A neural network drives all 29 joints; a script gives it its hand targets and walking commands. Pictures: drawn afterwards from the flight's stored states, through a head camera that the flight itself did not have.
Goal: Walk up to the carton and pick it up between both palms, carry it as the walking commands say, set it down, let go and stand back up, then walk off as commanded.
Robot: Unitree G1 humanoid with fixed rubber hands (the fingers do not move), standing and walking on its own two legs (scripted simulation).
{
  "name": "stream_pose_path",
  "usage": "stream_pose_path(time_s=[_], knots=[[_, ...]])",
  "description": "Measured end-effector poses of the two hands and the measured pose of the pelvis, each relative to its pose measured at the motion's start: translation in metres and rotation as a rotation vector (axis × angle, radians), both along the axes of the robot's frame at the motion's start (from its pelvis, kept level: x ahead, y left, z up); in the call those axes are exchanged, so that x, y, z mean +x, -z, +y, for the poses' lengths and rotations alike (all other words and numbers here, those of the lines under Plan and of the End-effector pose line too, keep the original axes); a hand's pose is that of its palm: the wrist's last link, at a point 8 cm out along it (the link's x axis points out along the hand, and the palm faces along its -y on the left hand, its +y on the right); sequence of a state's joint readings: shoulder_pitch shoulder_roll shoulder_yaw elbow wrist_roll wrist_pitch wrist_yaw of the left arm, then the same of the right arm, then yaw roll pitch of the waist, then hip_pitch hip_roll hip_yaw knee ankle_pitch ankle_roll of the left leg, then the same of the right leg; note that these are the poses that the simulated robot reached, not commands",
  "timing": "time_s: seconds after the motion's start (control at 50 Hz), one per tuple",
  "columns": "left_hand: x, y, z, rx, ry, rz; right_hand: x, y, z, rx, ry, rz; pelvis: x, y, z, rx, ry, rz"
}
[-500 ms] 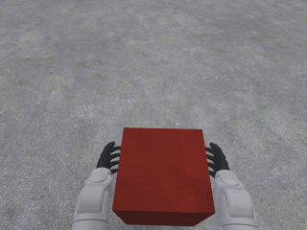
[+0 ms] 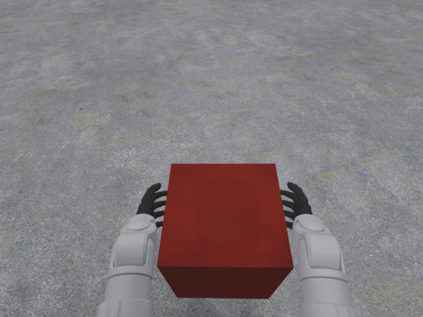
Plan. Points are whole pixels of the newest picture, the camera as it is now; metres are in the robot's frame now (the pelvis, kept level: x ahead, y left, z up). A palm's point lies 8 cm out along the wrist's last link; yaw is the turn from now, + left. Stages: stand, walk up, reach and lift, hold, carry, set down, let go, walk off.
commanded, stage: hold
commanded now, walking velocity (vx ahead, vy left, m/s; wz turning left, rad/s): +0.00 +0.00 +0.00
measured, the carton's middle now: (222, 235) +0.29 -0.01 -0.03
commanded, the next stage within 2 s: set down in 0.12 s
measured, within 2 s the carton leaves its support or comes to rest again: neither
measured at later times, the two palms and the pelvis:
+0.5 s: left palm (149, 214) +0.32 +0.15 +0.01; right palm (292, 214) +0.31 -0.15 +0.01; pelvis +0.02 +0.01 +0.00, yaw -1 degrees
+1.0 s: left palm (159, 227) +0.34 +0.14 -0.08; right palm (284, 231) +0.32 -0.16 -0.08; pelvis +0.00 +0.01 -0.03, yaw -1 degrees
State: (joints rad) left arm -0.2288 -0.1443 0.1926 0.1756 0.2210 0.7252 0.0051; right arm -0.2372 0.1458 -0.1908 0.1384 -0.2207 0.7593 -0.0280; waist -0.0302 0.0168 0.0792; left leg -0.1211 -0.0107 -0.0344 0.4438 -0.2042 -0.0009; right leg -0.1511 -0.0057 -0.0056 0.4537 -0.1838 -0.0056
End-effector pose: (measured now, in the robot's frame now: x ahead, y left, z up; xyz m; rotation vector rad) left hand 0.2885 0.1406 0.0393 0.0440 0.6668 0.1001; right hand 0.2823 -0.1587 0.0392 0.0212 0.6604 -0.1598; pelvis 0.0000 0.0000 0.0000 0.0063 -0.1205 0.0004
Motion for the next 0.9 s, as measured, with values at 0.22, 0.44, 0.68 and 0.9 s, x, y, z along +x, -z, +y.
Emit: stream_pose_path(time_s=[0.22,0.44,0.68,0.9], knots=[[0.013,-0.002,0.003,-0.006,0.006,0.005,0.013,-0.005,0.002,-0.020,-0.005,0.007,0.004,-0.002,0.003,-0.005,0.007,0.004],[0.028,0.020,0.006,0.015,0.025,0.047,0.027,0.016,0.006,-0.042,-0.018,0.048,0.016,-0.002,0.007,-0.008,0.012,0.040],[0.041,0.059,0.005,0.020,0.035,0.074,0.036,0.057,0.005,-0.042,-0.009,0.075,0.024,0.003,0.011,-0.010,0.008,0.171],[0.047,0.098,0.003,-0.006,0.024,0.060,0.038,0.095,0.003,-0.024,0.018,0.061,0.011,0.019,0.013,-0.006,0.006,0.327]])
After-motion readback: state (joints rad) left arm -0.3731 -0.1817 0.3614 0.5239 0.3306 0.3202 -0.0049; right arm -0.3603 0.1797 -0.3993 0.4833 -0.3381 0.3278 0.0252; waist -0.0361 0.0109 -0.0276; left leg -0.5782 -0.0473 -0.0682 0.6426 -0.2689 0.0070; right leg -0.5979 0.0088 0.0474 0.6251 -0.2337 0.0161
